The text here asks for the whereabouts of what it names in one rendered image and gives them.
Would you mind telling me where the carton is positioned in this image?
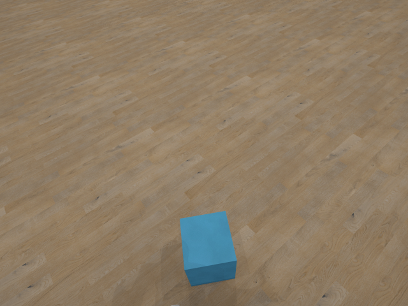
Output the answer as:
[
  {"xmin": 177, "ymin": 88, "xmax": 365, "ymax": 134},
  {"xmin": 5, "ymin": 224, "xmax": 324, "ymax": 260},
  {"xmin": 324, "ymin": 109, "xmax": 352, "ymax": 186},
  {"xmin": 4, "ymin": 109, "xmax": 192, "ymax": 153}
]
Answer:
[{"xmin": 180, "ymin": 211, "xmax": 237, "ymax": 286}]

